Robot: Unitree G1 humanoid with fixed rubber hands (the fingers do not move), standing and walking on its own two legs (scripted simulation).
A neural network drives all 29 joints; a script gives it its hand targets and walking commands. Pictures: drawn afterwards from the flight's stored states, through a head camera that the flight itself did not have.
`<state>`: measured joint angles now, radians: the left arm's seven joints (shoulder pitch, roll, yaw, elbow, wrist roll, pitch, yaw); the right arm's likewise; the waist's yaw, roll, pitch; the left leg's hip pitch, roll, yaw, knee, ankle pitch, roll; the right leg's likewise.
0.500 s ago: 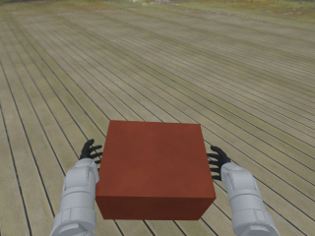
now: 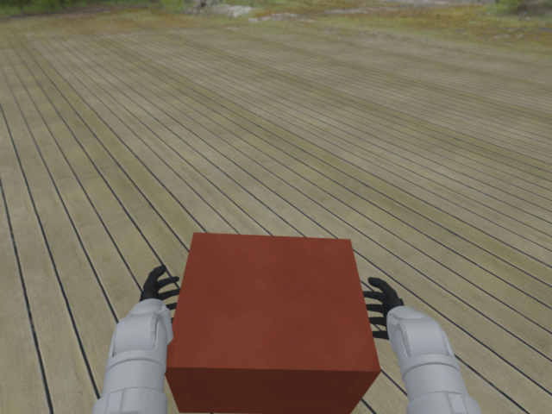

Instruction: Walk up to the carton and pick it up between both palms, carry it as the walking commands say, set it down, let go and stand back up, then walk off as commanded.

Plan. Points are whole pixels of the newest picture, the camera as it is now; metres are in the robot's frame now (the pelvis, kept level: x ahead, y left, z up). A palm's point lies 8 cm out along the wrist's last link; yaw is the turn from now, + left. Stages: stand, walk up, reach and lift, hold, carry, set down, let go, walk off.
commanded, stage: hold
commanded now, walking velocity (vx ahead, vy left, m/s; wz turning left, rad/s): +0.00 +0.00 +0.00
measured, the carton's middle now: (269, 321) +0.33 +0.01 -0.04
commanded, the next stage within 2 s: carry in 0.56 s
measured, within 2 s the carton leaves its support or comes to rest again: neither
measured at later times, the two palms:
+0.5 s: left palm (155, 312) +0.31 +0.19 +0.02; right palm (390, 317) +0.30 -0.18 +0.02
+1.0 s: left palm (190, 269) +0.32 +0.13 +0.11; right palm (435, 292) +0.29 -0.23 +0.09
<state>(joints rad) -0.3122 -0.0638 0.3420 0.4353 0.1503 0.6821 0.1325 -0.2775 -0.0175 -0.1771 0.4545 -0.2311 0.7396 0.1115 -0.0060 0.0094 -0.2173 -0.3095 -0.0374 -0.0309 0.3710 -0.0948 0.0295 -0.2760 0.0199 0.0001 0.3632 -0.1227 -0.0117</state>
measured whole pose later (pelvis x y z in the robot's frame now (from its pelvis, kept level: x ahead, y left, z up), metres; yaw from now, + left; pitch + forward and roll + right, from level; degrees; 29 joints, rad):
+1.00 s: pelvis +0.01 -0.03 -0.01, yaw -4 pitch -1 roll +2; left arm -0.42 -0.05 0.29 0.07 0.16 1.09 0.15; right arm -0.40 0.00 -0.16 0.06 -0.11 1.21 -0.12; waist -0.01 -0.02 -0.14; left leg -0.36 0.00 0.04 0.78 -0.45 -0.02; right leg -0.33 0.04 0.02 0.60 -0.26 -0.07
